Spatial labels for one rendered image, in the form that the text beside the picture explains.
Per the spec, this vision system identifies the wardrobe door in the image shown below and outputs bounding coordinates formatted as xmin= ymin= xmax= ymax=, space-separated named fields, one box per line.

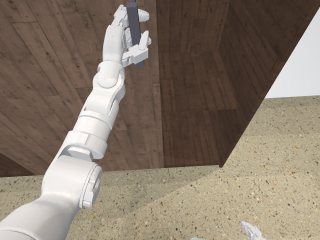
xmin=0 ymin=153 xmax=26 ymax=171
xmin=0 ymin=0 xmax=164 ymax=176

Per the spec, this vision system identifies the robot right hand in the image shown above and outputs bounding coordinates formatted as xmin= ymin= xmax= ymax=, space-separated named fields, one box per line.
xmin=241 ymin=221 xmax=267 ymax=240

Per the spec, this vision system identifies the robot left hand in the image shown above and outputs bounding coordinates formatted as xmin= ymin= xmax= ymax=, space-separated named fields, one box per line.
xmin=102 ymin=4 xmax=152 ymax=68

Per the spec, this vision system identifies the robot left upper arm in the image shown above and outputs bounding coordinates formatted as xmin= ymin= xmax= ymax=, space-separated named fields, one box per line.
xmin=0 ymin=155 xmax=103 ymax=240

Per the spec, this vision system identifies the handle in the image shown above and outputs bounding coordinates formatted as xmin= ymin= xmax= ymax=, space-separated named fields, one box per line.
xmin=126 ymin=0 xmax=145 ymax=67

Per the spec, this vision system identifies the left robot forearm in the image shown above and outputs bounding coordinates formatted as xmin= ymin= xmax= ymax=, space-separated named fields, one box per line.
xmin=41 ymin=61 xmax=126 ymax=194

